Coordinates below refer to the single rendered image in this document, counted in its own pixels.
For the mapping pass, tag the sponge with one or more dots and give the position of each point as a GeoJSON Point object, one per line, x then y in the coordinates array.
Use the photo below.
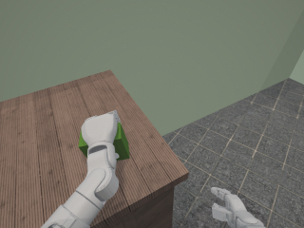
{"type": "Point", "coordinates": [120, 143]}

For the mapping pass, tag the left robot hand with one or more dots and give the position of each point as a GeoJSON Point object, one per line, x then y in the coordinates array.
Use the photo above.
{"type": "Point", "coordinates": [101, 128]}

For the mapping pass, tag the right robot forearm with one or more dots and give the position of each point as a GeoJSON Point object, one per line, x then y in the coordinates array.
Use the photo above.
{"type": "Point", "coordinates": [244, 219]}

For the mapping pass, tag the table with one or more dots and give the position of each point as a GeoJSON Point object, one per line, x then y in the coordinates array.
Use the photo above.
{"type": "Point", "coordinates": [41, 164]}

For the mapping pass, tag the left robot forearm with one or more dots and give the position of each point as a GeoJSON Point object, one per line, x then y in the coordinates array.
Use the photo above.
{"type": "Point", "coordinates": [99, 185]}

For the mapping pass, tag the right robot hand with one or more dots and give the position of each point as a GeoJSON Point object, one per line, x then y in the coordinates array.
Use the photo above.
{"type": "Point", "coordinates": [232, 202]}

